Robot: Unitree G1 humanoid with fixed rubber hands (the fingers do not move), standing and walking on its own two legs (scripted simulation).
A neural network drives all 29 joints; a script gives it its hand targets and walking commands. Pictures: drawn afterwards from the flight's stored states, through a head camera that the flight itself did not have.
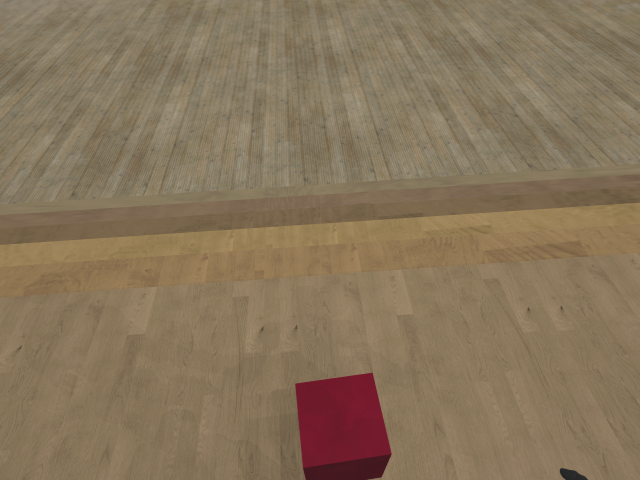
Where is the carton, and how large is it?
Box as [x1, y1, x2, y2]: [295, 373, 391, 479]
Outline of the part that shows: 372,373 295,384 302,461 306,479 367,479 381,476 391,453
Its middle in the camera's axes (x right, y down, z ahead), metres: +0.06 +0.52 +1.06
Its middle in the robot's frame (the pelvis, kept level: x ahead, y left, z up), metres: +0.38 -0.02 -0.66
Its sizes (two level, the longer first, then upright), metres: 0.210 0.200 0.250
